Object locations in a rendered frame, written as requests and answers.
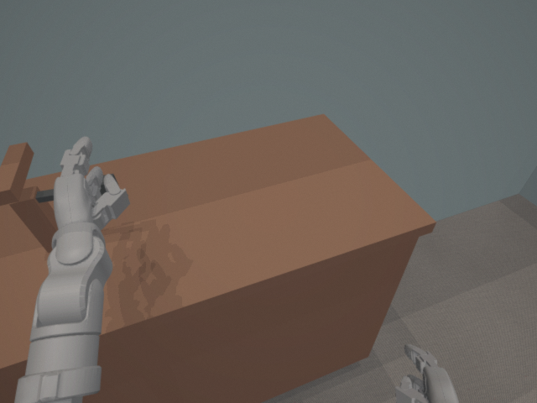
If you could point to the robot left hand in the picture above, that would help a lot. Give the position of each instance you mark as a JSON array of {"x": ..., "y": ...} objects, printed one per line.
[{"x": 78, "y": 199}]

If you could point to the left robot forearm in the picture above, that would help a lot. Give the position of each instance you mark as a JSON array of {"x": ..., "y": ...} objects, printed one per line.
[{"x": 62, "y": 362}]

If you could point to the counter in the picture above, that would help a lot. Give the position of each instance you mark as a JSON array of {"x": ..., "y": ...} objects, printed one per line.
[{"x": 244, "y": 266}]

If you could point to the tap lever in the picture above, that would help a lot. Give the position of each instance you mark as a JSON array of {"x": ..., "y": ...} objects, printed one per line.
[{"x": 48, "y": 195}]

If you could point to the robot right hand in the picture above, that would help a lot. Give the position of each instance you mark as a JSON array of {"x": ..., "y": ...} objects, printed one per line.
[{"x": 436, "y": 386}]

